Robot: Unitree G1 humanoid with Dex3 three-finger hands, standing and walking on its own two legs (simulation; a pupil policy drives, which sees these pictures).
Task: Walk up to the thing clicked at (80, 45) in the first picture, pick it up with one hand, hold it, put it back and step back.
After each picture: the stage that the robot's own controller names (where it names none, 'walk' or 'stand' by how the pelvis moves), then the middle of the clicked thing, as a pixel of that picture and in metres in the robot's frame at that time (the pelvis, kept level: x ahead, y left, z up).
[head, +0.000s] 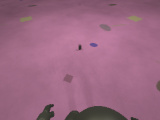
stand; (79, 47) +1.44 +0.27 -0.72
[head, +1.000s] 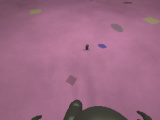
walk; (87, 47) +1.34 +0.17 -0.70
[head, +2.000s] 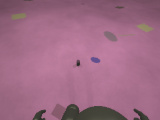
walk; (78, 62) +0.91 +0.20 -0.71
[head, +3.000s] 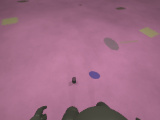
walk; (74, 80) +0.56 +0.19 -0.71
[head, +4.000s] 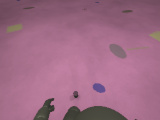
stand; (75, 94) +0.36 +0.17 -0.69
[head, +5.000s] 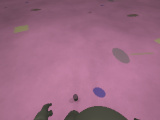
stand; (75, 97) +0.34 +0.18 -0.71
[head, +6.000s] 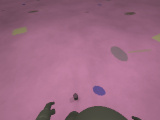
stand; (75, 96) +0.36 +0.19 -0.72
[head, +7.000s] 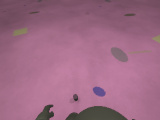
stand; (75, 97) +0.35 +0.20 -0.73
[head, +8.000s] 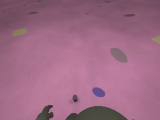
stand; (75, 98) +0.35 +0.20 -0.73
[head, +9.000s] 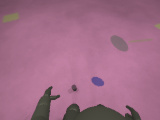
go down; (74, 87) +0.37 +0.19 -0.70
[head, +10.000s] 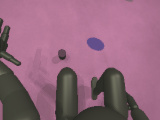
go down; (62, 54) +0.45 +0.19 -0.29
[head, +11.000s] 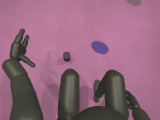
close in; (66, 57) +0.46 +0.17 -0.31
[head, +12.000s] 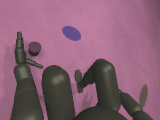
close in; (34, 49) +0.45 +0.22 -0.23
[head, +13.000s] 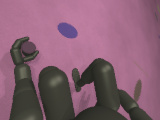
close; (28, 49) +0.44 +0.23 -0.23
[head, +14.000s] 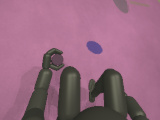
lift; (56, 60) +0.35 +0.23 -0.13
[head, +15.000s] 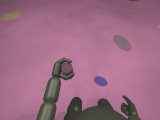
hold; (68, 71) +0.32 +0.17 +0.03
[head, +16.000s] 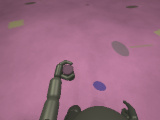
hold; (69, 73) +0.32 +0.16 +0.01
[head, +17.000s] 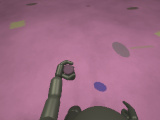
crouch; (70, 73) +0.32 +0.16 +0.01
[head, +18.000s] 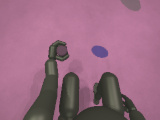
crouch; (63, 53) +0.44 +0.18 -0.09
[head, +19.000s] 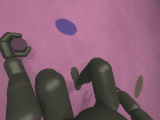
lower; (20, 47) +0.45 +0.25 -0.24
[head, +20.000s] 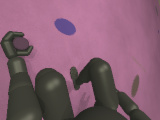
lower; (21, 46) +0.45 +0.24 -0.24
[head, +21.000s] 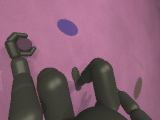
lower; (25, 46) +0.45 +0.24 -0.24
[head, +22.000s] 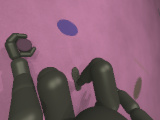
lower; (25, 47) +0.45 +0.24 -0.24
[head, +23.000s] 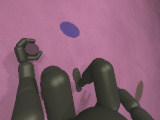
loosen; (31, 50) +0.43 +0.22 -0.24
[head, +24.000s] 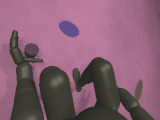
withdraw; (31, 51) +0.43 +0.21 -0.23
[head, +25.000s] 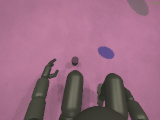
walk; (75, 61) +0.44 +0.15 -0.34
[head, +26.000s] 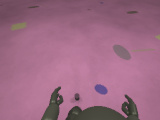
stand; (77, 96) +0.35 +0.14 -0.66
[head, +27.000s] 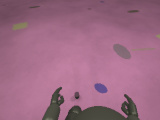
stand; (76, 95) +0.36 +0.15 -0.67
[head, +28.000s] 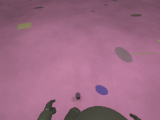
stand; (78, 96) +0.36 +0.14 -0.70
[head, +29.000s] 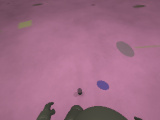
walk; (79, 91) +0.38 +0.15 -0.72
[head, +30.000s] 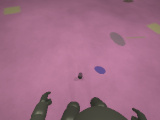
walk; (80, 75) +0.57 +0.08 -0.71
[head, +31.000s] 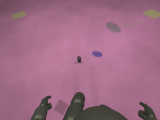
walk; (79, 59) +0.88 +0.24 -0.68
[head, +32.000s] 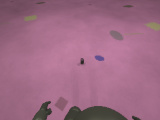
stand; (82, 61) +0.98 +0.17 -0.71
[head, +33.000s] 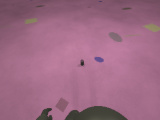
stand; (82, 62) +0.99 +0.17 -0.72
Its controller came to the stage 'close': yes
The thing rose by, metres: 0.72
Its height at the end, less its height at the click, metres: +0.00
